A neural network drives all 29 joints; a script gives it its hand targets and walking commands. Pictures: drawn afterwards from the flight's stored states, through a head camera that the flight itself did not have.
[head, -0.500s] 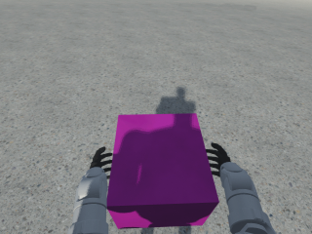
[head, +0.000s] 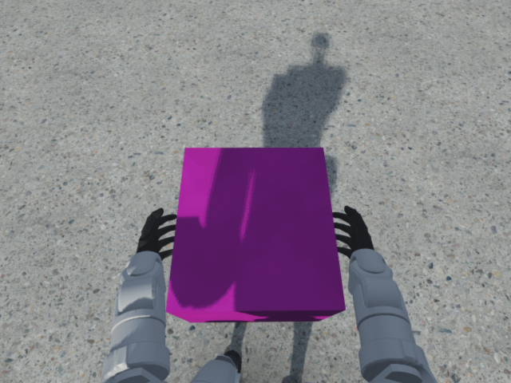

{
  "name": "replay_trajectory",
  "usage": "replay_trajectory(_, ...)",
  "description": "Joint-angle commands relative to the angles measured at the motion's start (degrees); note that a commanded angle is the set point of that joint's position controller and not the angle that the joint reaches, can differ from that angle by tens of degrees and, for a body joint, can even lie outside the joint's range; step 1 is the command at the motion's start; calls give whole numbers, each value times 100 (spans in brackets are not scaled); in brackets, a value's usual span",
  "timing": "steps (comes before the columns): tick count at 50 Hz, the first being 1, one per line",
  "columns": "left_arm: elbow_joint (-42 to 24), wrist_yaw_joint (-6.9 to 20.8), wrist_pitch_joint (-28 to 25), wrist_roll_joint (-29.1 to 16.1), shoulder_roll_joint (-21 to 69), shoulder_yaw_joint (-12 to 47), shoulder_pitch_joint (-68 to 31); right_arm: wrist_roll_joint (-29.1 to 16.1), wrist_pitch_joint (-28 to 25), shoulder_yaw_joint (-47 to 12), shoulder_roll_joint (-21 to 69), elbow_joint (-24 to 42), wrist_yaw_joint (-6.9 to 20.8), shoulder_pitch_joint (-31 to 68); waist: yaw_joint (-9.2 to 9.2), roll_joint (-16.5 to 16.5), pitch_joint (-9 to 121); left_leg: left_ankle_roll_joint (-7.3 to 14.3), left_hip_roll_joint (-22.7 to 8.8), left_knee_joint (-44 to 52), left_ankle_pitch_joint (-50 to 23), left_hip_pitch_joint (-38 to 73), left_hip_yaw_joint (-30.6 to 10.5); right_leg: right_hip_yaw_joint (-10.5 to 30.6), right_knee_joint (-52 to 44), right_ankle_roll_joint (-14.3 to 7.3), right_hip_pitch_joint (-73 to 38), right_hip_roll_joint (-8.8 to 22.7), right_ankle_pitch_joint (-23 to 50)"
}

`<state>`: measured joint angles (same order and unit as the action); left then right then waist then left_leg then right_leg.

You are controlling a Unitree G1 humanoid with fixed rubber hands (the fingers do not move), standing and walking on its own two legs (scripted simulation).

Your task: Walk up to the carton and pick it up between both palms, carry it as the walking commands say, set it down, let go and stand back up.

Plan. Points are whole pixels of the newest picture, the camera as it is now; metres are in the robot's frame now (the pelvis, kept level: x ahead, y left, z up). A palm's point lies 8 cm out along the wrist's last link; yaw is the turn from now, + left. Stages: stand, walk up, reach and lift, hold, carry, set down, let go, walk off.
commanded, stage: set down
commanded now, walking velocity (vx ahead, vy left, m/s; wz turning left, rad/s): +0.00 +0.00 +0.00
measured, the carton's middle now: (254, 238) +0.38 +0.08 -0.13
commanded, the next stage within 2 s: none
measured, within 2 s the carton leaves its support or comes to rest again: neither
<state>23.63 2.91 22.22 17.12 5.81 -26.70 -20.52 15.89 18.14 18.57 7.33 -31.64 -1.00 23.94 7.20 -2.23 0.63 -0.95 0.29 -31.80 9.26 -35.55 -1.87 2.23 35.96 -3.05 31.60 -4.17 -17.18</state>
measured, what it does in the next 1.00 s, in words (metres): lowers itself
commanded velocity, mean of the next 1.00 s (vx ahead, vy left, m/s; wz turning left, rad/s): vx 0.00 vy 0.00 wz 0.00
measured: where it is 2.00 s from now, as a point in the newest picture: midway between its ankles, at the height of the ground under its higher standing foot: outside the picture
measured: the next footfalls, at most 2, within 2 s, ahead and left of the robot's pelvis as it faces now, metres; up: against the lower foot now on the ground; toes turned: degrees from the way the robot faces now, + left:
none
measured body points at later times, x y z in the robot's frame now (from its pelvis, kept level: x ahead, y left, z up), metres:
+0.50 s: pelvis -0.04 +0.01 -0.07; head +0.16 +0.04 +0.34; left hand +0.32 +0.26 -0.15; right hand +0.39 -0.09 -0.14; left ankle +0.06 +0.13 -0.72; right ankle -0.01 -0.08 -0.72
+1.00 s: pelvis -0.06 +0.03 -0.14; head +0.17 +0.06 +0.24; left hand +0.35 +0.26 -0.23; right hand +0.42 -0.09 -0.22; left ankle +0.06 +0.13 -0.72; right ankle -0.01 -0.08 -0.72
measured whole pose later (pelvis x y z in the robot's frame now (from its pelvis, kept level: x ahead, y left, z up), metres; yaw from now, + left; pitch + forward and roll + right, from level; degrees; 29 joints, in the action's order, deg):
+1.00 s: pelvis -0.06 +0.03 -0.14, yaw -2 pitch +40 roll -2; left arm 27.6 -1.6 22.7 13.8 2.1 -28.5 -42.3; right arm 12.4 18.4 23.3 -1.3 -39.9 1.3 49.8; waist 5.6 -4.3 10.1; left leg 0.3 0.8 -72.5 18.0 -94.4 -1.4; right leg 0.8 76.3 -0.6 89.5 -5.0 -26.8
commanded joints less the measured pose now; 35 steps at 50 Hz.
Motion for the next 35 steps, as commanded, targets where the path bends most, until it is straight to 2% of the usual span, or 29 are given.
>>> replay_trajectory(1,180,1567,-375,-928,4172,2968,-2770,-819,-347,-2988,4849,64,1386,2588,122,-140,3261,238,500,-568,-1986,1622,-55,572,-226,172,-433,52,2316)
replay_trajectory(7,324,1645,-572,-893,4006,2862,-2892,-876,-488,-3088,4805,59,1307,2784,172,-171,3653,242,506,-962,-1869,793,-87,596,166,234,-7,79,2429)
replay_trajectory(14,382,1677,-645,-970,4092,2978,-3410,-910,-537,-3016,4780,-148,1342,3189,107,-69,4170,192,510,-1483,-1750,288,-93,452,676,209,981,-38,1939)
replay_trajectory(22,289,1590,-529,-1182,4467,3300,-4163,-1048,-441,-2980,4758,-256,1589,3913,53,112,4992,102,505,-2164,-1641,160,-68,148,1402,143,2374,-286,986)
replay_trajectory(29,283,1455,-316,-1323,4670,3435,-4769,-1143,-236,-2824,4687,-443,1853,4575,16,168,5306,16,461,-2575,-964,-28,-40,-37,1920,118,3419,-389,22)
replay_trajectory(35,304,1342,-175,-1381,4755,3419,-5239,-1172,-129,-2574,4604,-670,2008,5105,11,143,5426,-37,434,-2877,-328,-202,-149,-139,2336,103,4255,-426,-477)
